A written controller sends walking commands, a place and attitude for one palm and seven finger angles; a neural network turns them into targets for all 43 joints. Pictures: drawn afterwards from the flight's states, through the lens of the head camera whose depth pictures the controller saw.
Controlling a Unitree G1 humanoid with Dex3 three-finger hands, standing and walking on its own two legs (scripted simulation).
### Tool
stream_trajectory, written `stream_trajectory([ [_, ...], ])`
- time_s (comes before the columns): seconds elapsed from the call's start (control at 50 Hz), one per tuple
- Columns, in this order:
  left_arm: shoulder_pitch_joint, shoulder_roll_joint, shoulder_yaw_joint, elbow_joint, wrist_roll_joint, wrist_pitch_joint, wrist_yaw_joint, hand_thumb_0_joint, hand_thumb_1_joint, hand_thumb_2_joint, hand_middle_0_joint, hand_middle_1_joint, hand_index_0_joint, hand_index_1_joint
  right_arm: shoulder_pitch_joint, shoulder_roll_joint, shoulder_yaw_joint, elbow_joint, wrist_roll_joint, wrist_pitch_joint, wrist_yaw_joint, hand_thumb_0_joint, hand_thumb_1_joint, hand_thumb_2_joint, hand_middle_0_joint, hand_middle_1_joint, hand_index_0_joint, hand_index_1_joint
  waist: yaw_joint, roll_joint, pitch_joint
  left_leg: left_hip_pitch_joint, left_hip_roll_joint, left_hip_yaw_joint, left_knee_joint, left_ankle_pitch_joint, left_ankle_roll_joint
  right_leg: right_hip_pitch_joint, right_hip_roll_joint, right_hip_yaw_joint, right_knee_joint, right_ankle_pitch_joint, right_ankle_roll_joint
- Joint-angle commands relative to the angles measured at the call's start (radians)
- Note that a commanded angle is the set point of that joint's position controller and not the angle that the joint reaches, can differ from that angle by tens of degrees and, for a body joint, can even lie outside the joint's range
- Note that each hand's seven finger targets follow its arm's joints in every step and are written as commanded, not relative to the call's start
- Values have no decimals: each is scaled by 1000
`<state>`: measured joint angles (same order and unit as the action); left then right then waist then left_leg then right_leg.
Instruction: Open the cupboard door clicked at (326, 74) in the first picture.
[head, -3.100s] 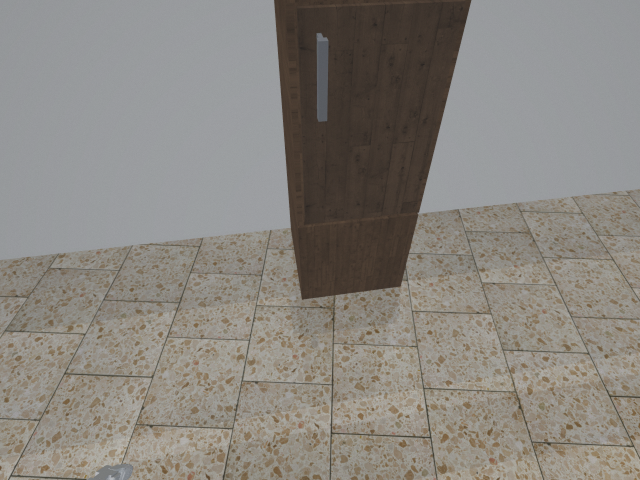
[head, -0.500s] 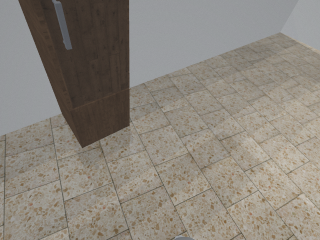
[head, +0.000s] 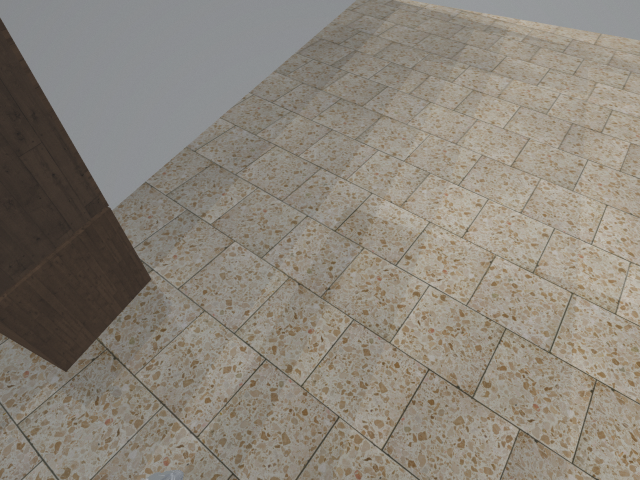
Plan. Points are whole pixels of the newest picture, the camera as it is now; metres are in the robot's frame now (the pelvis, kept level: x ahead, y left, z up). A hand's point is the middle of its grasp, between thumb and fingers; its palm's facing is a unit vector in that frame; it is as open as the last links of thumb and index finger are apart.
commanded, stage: walk to a spot facing it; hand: left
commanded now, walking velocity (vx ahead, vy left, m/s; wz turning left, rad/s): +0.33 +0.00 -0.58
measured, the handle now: out of the picture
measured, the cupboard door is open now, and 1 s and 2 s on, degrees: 0 0 0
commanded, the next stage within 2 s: turn to face it in 1.10 s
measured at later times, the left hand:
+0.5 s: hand out of the picture +0.14 +0.21 -0.20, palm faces -0.12 -0.98 -0.13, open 7.4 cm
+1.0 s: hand (268, 274) +0.52 +0.10 -0.17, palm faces -0.49 -0.86 -0.15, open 7.4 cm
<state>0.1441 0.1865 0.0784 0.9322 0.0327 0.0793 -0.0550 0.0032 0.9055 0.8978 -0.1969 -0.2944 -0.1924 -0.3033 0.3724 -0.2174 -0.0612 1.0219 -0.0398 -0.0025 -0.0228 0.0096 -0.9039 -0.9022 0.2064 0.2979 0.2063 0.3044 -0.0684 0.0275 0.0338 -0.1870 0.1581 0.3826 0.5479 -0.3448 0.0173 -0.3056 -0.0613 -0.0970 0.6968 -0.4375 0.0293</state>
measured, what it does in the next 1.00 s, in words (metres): walks ahead, turning right: right foot, then left foot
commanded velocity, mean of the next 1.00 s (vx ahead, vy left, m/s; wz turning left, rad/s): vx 0.25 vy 0.00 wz -0.51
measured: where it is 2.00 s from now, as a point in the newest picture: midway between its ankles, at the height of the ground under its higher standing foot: (334, 413)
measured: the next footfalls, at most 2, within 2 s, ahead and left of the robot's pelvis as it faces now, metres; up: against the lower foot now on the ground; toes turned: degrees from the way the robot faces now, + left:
right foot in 0.04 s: +0.03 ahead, -0.14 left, +0.00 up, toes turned -8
left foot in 0.44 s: +0.32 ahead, +0.09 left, +0.00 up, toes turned -4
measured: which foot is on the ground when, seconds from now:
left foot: down 0.00-0.04, up 0.06-0.42, down 0.44-1.00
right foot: up 0.00-0.02, down 0.04-0.44, up 0.46-1.00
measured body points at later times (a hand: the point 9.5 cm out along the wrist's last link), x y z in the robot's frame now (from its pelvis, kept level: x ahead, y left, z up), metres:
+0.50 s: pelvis +0.17 +0.03 -0.02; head +0.20 +0.06 +0.43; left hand +0.15 +0.26 -0.19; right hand +0.26 -0.24 -0.12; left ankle +0.28 +0.09 -0.74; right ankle +0.00 -0.12 -0.69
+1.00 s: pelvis +0.34 +0.00 +0.00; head +0.37 -0.01 +0.44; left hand +0.54 +0.15 -0.15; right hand +0.16 -0.14 -0.15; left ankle +0.28 +0.10 -0.74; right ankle +0.38 -0.16 -0.69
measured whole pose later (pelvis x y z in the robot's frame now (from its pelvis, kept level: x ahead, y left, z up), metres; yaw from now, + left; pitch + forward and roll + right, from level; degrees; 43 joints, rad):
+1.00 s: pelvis +0.34 +0.00 +0.00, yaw -30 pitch +0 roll -1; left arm 0.13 0.17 0.09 0.95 0.03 0.05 -0.04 0.00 0.91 0.90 -0.19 -0.29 -0.19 -0.30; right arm 0.45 -0.11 -0.04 1.08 -0.03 -0.05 -0.03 0.01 -0.91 -0.90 0.20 0.30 0.20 0.30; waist -0.05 -0.01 0.08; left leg 0.00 0.09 0.44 0.45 -0.42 0.01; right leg -0.57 -0.08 -0.13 0.83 -0.21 0.01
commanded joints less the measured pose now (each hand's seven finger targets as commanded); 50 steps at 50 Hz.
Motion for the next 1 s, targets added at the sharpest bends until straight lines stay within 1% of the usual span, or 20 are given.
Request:
stream_trajectory([
  [0.0,178,192,43,-20,3,-68,27,0,900,900,-200,-300,-200,-300,-25,-119,-21,-89,19,-18,15,0,-900,-900,200,300,200,300,145,-206,-116,-295,126,-82,218,-165,-39,434,-132,180,-368,-73,-116],
  [0.02,281,295,59,10,-8,-75,45,0,900,900,-200,-300,-200,-300,-144,-69,1,-166,14,-16,26,0,-900,-900,200,300,200,300,203,-394,-60,-590,-18,-143,488,-317,-84,473,-322,591,-496,-108,-219],
  [0.04,312,286,57,12,-20,-75,61,0,900,900,-200,-300,-200,-300,-224,-108,-10,-192,7,-13,28,0,-900,-900,200,300,200,300,210,-284,-5,-646,-11,-273,585,-240,-70,401,-354,625,-537,-91,-256],
  [0.08,208,222,48,-5,-18,-95,68,0,900,900,-200,-300,-200,-300,-228,-104,-22,-179,8,-16,37,0,-900,-900,200,300,200,300,157,-218,54,-624,21,-319,617,-68,-64,303,-273,530,-541,-126,-230],
  [0.12,148,167,20,-18,-12,-115,66,0,900,900,-200,-300,-200,-300,-184,-102,-25,-149,1,-19,39,0,-900,-900,200,300,200,300,93,-168,113,-555,26,-332,564,21,-85,196,-221,382,-525,77,-203],
  [0.16,151,158,13,-14,-10,-131,61,0,900,900,-200,-300,-200,-300,-147,-79,-24,-135,4,-15,40,0,-900,-900,200,300,200,300,65,-163,112,-493,4,-306,507,60,-100,162,-169,292,-506,266,-190],
  [0.26,239,162,9,33,-8,-147,62,0,900,900,-200,-300,-200,-300,-241,-55,-17,-176,13,-25,50,0,-900,-900,200,300,200,300,88,-167,114,-459,-21,-293,356,147,-95,164,-150,291,-497,351,-194],
  [0.34,227,180,16,44,-3,-144,65,0,900,900,-200,-300,-200,-300,-276,-47,-11,-194,19,-46,52,0,-900,-900,200,300,200,300,89,-182,82,-280,-63,-279,154,122,-66,144,-146,299,-439,386,-177],
  [0.36,216,189,20,47,-4,-144,66,0,900,900,-200,-300,-200,-300,-241,-55,-14,-184,20,-53,47,0,-900,-900,200,300,200,300,69,-169,55,-197,-82,-268,99,117,-59,143,-141,294,-390,439,-171],
  [0.38,198,187,24,51,-6,-144,67,0,900,900,-200,-300,-200,-300,-128,-77,-21,-149,17,-61,37,0,-900,-900,200,300,200,300,13,-132,-7,-21,-100,-271,13,154,-52,109,-111,272,-267,498,-148],
  [0.4,199,165,26,51,-12,-144,64,0,900,900,-200,-300,-200,-300,39,-135,-34,-96,12,-67,21,0,-900,-900,200,300,200,300,-49,-44,-112,202,-75,-292,-41,167,-48,60,-55,235,-50,499,-117],
  [0.42,263,99,23,43,-27,-134,52,0,900,900,-200,-300,-200,-300,169,-266,-64,-59,-3,-75,8,0,-900,-900,200,300,200,300,-77,265,-256,429,200,-609,-96,103,4,-127,85,115,278,126,-64],
  [0.44,282,75,10,26,-26,-132,47,0,900,900,-200,-300,-200,-300,207,-305,-59,-51,6,-68,4,0,-900,-900,200,300,200,300,-62,386,-277,430,356,-874,-268,7,59,-276,132,127,542,-150,-50],
  [0.46,259,108,19,37,-18,-126,52,0,900,900,-200,-300,-200,-300,95,-251,-45,-68,12,-60,1,0,-900,-900,200,300,200,300,-31,301,-210,282,359,-862,-337,-180,54,-281,58,187,641,-85,-66],
  [0.5,164,89,23,40,-5,-116,31,0,900,900,-200,-300,-200,-300,-56,-135,-18,-104,13,-70,-1,0,-900,-900,200,300,200,300,16,122,21,24,285,-674,-370,-180,35,-319,-22,150,671,98,-55],
  [0.54,213,41,22,61,3,-91,20,0,900,900,-200,-300,-200,-300,-82,-65,0,-87,15,-85,-4,0,-900,-900,200,300,200,300,77,107,75,-100,194,-460,-371,-19,-32,-251,-31,129,627,196,-41],
  [0.58,275,17,24,79,-1,-71,21,0,900,900,-200,-300,-200,-300,-81,-43,1,-69,24,-94,-9,0,-900,-900,200,300,200,300,111,145,41,-97,157,-327,-352,83,-61,-238,-23,119,623,261,-33],
  [0.78,73,24,32,-16,2,-47,16,0,900,900,-200,-300,-200,-300,63,-36,-5,-17,29,-95,-15,0,-900,-900,200,300,200,300,71,45,87,132,205,-219,-349,372,28,-507,-65,81,473,343,13],
  [0.9,-84,0,11,-69,-5,-54,17,0,900,900,-200,-300,-200,-300,128,-57,-9,21,10,-70,-16,0,-900,-900,200,300,200,300,19,67,111,216,219,-110,-241,683,94,-419,-37,-25,163,239,-6],
  [0.98,-28,19,14,-66,-5,-68,25,0,900,900,-200,-300,-200,-300,103,-92,-26,8,11,-52,-13,0,-900,-900,200,300,200,300,53,100,38,241,230,-50,-64,963,83,-240,44,-90,37,163,-52],
])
